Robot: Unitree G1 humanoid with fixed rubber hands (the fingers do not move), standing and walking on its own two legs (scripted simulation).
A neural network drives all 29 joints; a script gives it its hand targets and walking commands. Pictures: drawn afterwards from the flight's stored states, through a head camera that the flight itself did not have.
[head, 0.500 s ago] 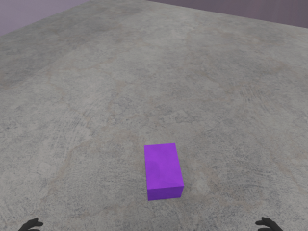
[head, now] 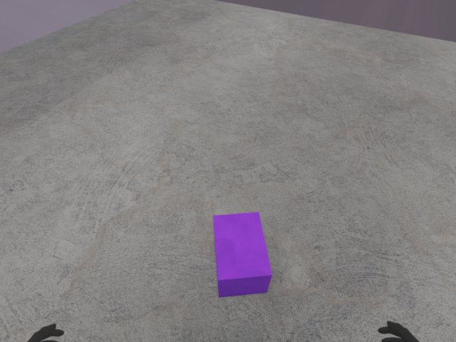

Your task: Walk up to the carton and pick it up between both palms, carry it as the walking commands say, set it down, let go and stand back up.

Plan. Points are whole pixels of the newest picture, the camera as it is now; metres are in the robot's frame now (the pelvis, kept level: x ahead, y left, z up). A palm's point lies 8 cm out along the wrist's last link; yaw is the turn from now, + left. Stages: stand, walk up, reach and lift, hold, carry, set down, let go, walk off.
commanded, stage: walk up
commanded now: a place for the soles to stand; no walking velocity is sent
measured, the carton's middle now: (239, 253) +0.61 -0.06 -0.65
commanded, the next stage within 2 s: none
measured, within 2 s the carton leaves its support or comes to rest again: neither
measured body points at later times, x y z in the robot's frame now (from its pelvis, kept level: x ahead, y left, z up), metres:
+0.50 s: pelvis +0.00 +0.00 +0.00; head +0.02 -0.01 +0.45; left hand +0.13 +0.33 -0.06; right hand +0.13 -0.32 -0.08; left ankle +0.01 +0.11 -0.71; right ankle +0.06 -0.13 -0.71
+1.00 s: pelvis +0.06 -0.06 +0.01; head +0.06 -0.08 +0.46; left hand +0.16 +0.28 -0.05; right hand +0.16 -0.39 -0.07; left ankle +0.04 +0.09 -0.66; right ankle +0.11 -0.16 -0.71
